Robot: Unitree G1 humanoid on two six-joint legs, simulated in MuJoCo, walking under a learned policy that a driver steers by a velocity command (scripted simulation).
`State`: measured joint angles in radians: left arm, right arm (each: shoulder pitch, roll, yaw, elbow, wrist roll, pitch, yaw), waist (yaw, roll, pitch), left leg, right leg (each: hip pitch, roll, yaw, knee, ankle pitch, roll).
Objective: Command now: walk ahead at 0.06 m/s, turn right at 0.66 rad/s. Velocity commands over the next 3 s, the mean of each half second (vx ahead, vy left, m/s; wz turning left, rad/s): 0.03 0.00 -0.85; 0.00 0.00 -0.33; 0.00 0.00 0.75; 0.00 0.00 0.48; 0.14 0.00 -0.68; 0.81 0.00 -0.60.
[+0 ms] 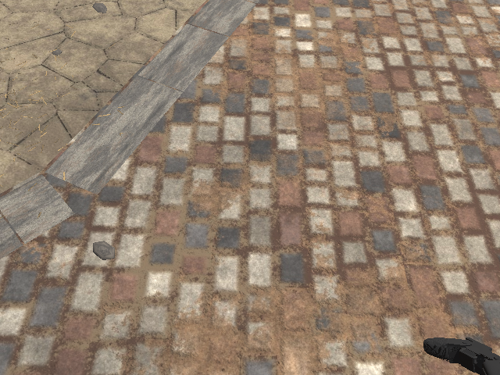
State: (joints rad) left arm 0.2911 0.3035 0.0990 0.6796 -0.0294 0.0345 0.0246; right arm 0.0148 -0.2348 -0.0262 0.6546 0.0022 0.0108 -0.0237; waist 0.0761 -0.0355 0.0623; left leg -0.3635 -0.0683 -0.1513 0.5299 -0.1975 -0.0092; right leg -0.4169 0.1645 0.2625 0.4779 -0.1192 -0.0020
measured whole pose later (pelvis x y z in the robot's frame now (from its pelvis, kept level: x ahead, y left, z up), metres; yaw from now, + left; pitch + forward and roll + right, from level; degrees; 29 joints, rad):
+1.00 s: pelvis +0.08 -0.04 +0.00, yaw -35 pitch +1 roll -1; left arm 0.14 0.25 0.04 0.65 0.02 0.03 0.03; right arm 0.20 -0.24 -0.04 0.69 0.01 -0.01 0.00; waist -0.01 -0.04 0.01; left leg -0.33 -0.04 -0.08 0.58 -0.27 0.01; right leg -0.27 0.05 0.09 0.60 -0.34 0.02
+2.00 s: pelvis +0.08 -0.01 +0.01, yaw +3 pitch +1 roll +0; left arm 0.19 0.30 0.06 0.74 -0.01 0.05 0.02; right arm 0.09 -0.23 -0.03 0.67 -0.03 0.01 -0.02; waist 0.02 -0.05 0.04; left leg -0.24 -0.03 0.05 0.46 -0.23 0.06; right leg -0.43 -0.08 0.01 0.84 -0.35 0.09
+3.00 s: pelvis +0.39 -0.17 +0.00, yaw -38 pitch +4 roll +1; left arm 0.07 0.32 0.02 0.63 0.05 -0.03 -0.08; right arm 0.56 -0.28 -0.04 0.90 -0.02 -0.10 0.01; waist -0.11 -0.06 -0.02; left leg 0.09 -0.03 0.03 0.20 -0.36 0.02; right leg -0.72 0.01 0.06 0.87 -0.12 -0.06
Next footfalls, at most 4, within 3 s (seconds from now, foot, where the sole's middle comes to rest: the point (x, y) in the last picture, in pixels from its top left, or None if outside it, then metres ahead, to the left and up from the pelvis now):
0.42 right None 0.03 -0.16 -0.77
0.84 left None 0.19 0.01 -0.77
1.18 right None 0.04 -0.16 -0.77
1.68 left None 0.13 0.08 -0.77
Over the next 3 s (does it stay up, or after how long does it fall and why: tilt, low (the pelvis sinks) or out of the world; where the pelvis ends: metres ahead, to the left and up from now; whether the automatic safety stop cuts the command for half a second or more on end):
stays up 0.39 -0.17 0.00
